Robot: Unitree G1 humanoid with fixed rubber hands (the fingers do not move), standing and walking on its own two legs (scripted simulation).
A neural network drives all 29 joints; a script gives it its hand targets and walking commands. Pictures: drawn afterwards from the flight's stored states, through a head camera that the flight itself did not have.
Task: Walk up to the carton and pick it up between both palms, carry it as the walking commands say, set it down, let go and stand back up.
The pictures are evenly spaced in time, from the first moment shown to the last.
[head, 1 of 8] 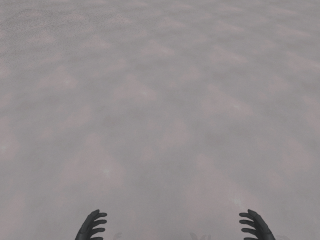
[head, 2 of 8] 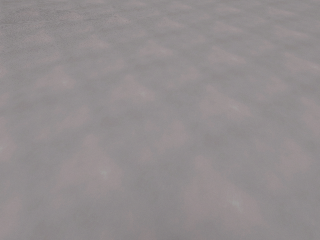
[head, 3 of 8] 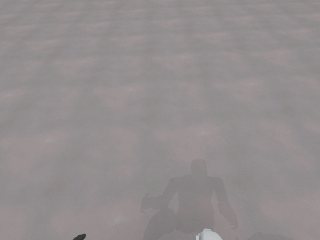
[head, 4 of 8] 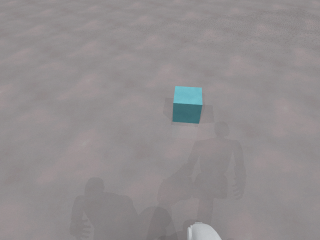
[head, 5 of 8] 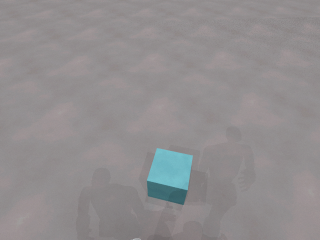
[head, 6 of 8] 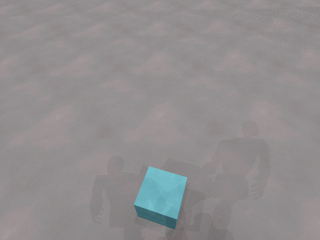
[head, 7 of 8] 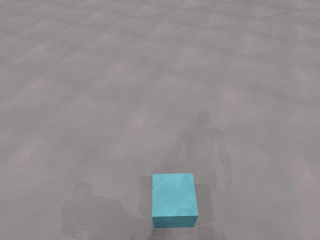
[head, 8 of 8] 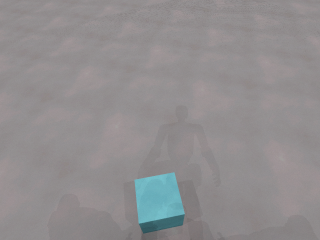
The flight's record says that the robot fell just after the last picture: no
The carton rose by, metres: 0.00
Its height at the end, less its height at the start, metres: +0.00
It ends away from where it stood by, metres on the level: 0.00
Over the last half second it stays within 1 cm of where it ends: yes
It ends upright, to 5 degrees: yes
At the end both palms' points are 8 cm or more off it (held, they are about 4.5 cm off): yes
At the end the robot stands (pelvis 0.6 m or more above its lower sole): yes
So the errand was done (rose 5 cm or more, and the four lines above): no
